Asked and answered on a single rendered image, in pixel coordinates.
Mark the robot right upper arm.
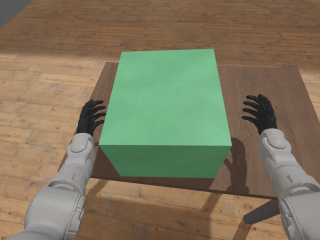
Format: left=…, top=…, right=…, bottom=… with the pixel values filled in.
left=278, top=191, right=320, bottom=240

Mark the robot right forearm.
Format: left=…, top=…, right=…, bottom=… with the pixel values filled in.
left=258, top=128, right=320, bottom=201

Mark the robot right hand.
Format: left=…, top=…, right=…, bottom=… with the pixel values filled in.
left=242, top=94, right=278, bottom=135

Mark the robot left hand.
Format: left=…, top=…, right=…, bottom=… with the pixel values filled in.
left=76, top=99, right=106, bottom=137

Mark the robot left upper arm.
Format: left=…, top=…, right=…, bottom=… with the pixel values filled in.
left=6, top=186, right=86, bottom=240

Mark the carton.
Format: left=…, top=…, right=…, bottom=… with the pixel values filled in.
left=98, top=49, right=232, bottom=178

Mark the table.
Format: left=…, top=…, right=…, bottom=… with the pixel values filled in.
left=57, top=62, right=320, bottom=225

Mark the robot left forearm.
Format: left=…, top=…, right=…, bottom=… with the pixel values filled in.
left=24, top=133, right=96, bottom=229

